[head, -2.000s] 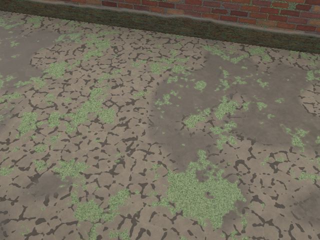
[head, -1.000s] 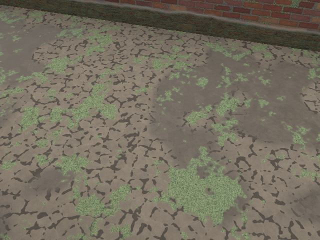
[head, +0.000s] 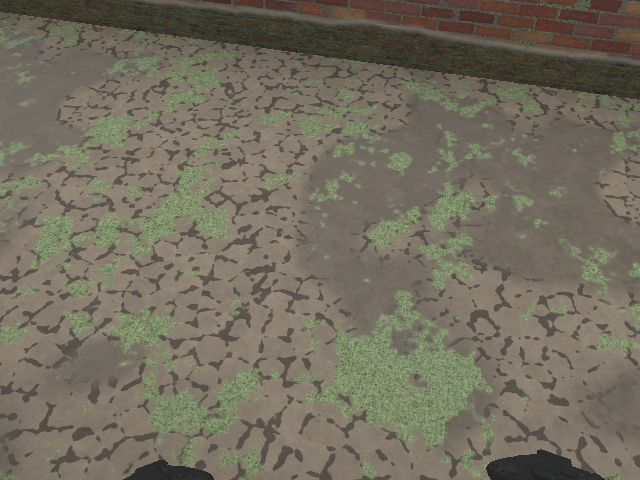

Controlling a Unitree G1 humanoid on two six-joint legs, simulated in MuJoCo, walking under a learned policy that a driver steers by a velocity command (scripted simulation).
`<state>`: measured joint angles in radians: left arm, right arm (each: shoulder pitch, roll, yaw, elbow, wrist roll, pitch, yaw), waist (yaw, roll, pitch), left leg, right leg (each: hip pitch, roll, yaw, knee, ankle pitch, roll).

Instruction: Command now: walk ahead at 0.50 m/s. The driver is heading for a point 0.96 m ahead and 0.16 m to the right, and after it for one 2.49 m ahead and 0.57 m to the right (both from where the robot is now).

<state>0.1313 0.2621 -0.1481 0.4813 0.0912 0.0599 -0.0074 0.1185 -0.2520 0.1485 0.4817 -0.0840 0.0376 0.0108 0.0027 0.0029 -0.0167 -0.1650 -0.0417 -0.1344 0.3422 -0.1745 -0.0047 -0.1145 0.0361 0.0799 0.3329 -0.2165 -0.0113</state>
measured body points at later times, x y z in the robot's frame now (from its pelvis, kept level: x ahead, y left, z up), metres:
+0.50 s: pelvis +0.00 +0.00 +0.00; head -0.01 +0.00 +0.45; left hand +0.21 +0.20 -0.06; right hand +0.21 -0.20 -0.06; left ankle +0.01 +0.13 -0.75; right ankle -0.03 -0.12 -0.75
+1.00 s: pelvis +0.00 -0.01 +0.00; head -0.01 +0.00 +0.45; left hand +0.20 +0.20 -0.06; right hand +0.21 -0.21 -0.06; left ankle +0.01 +0.13 -0.75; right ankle -0.03 -0.12 -0.75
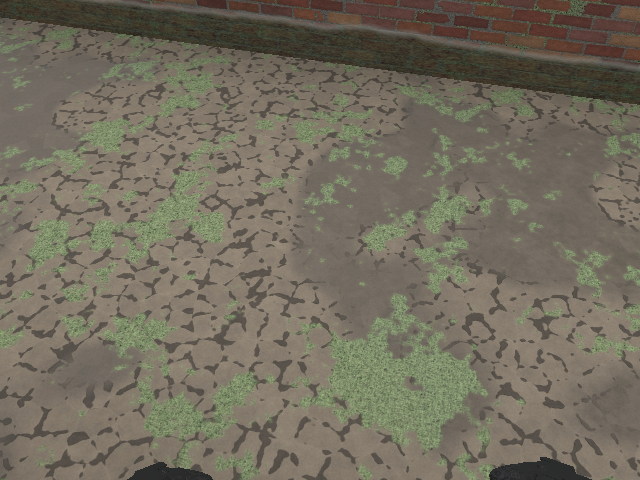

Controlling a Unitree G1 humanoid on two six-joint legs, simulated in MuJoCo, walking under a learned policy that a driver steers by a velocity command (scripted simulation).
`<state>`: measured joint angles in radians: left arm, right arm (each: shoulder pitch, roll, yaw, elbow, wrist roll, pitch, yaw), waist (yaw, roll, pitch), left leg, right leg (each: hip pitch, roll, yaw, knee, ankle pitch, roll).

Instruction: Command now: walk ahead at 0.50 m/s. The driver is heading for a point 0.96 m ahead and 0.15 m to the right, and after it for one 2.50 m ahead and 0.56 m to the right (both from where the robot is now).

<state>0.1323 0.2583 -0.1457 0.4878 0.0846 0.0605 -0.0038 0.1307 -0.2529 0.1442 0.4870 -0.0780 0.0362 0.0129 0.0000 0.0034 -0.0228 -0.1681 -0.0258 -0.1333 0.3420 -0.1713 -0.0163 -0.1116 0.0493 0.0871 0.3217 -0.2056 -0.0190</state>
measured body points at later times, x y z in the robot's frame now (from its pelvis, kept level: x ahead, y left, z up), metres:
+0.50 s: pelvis +0.00 +0.00 +0.00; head -0.01 +0.00 +0.45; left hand +0.21 +0.20 -0.06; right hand +0.20 -0.20 -0.06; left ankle +0.01 +0.13 -0.75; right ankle -0.02 -0.11 -0.75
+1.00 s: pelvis +0.00 +0.00 +0.00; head -0.01 +0.00 +0.45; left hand +0.20 +0.20 -0.06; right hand +0.20 -0.20 -0.06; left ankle +0.01 +0.13 -0.75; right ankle -0.02 -0.11 -0.75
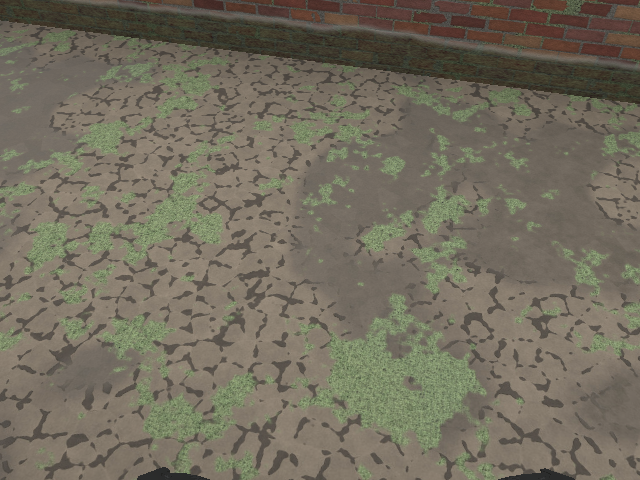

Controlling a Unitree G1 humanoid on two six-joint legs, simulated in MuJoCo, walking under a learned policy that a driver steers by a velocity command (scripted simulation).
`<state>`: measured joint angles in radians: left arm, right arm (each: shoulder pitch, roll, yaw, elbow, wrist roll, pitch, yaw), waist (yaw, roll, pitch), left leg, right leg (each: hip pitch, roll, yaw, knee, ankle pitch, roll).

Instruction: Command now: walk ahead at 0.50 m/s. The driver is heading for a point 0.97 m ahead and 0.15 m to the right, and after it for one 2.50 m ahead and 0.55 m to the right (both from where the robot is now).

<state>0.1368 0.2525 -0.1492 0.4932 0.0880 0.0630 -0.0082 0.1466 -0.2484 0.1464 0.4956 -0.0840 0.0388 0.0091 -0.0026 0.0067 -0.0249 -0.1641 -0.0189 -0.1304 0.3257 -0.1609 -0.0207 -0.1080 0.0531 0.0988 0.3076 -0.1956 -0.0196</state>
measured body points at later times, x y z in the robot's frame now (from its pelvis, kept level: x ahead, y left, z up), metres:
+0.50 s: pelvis +0.00 +0.00 +0.00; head -0.01 +0.00 +0.45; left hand +0.20 +0.20 -0.06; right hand +0.20 -0.20 -0.06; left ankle +0.01 +0.14 -0.75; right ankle -0.02 -0.11 -0.75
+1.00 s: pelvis +0.00 +0.00 +0.00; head -0.01 +0.00 +0.45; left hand +0.20 +0.20 -0.06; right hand +0.20 -0.20 -0.06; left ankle +0.01 +0.14 -0.75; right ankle -0.02 -0.11 -0.75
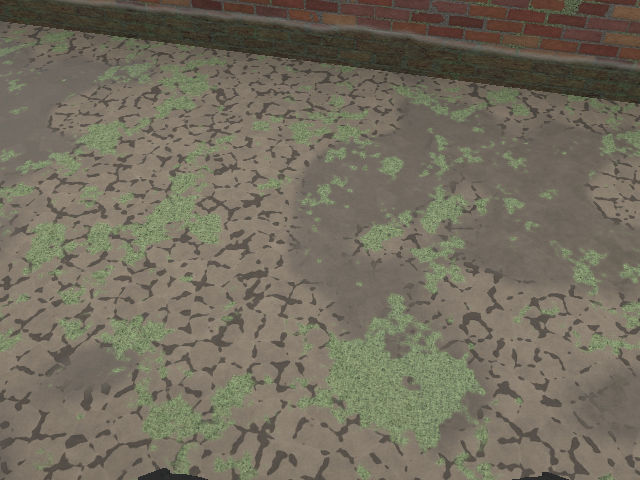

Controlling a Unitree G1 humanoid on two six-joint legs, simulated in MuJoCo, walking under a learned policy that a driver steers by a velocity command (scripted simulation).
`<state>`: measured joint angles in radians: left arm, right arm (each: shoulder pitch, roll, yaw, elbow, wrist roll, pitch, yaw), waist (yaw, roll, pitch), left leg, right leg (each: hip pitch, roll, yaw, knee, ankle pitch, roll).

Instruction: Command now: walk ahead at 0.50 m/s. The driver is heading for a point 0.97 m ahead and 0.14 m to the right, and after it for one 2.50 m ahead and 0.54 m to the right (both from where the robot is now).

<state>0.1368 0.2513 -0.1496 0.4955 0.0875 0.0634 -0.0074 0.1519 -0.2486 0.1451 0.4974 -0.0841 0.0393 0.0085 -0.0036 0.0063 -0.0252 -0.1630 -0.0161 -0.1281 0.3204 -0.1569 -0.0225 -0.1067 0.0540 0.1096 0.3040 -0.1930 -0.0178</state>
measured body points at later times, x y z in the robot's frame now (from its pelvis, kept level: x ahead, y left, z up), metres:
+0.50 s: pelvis +0.00 +0.00 +0.00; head -0.01 +0.00 +0.45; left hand +0.21 +0.20 -0.06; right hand +0.20 -0.20 -0.07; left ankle +0.01 +0.14 -0.75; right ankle -0.02 -0.11 -0.75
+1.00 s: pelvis +0.01 +0.00 +0.00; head -0.01 +0.00 +0.45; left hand +0.18 +0.22 -0.08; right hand +0.17 -0.22 -0.08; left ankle +0.01 +0.14 -0.75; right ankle -0.02 -0.12 -0.75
